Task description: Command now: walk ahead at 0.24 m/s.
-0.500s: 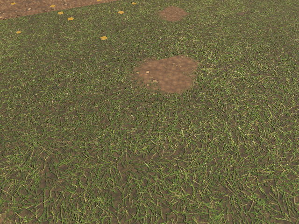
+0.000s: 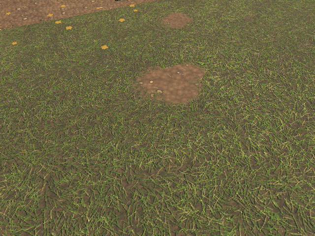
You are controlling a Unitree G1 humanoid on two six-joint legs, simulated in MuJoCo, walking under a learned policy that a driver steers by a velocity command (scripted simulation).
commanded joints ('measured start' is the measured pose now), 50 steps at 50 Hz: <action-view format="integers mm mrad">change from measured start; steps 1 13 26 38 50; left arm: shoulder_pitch -113 244 237 90 -254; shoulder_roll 58 188 121 123 146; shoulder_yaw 13 60 8 53 73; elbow -114 -67 -64 -110 -226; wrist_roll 10 -11 -28 -18 -9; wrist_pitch -26 -54 -109 -67 -16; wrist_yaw -13 -13 -4 -28 -76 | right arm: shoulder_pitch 162 -61 -402 -41 261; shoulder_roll -144 -117 -55 -143 -153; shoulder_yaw -37 -28 16 -13 8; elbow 5 -137 -250 -159 -77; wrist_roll -14 -24 7 5 -1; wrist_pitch -3 -54 -41 -96 -102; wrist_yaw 0 45 60 47 7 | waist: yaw -61 85 54 24 -20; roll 106 -94 -109 16 89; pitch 216 175 138 68 98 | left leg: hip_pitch -42 -714 -356 20 230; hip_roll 371 94 29 323 263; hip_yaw -498 -21 133 -361 -169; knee -336 723 205 -241 -224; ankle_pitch -523 -173 256 242 442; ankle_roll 178 31 -34 204 121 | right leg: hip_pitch -346 250 99 -308 -594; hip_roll -33 -394 -127 -70 -111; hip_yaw -44 634 8 51 12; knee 224 -511 -457 573 312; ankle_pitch -57 -496 800 100 505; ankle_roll -18 -182 -90 -40 -4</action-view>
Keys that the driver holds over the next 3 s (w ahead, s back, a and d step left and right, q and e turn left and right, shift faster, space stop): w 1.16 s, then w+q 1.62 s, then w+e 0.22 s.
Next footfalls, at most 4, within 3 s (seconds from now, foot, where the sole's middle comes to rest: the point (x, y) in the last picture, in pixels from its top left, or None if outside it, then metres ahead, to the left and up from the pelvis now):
0.20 right None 0.10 -0.12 -0.78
0.64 left None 0.39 0.00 -0.78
1.34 right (201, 193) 0.84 -0.22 -0.94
1.80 left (159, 163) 1.03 0.00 -0.94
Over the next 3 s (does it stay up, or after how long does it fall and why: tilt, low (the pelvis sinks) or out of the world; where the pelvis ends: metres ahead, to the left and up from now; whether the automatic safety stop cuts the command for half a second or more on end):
stays up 1.43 0.27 -0.35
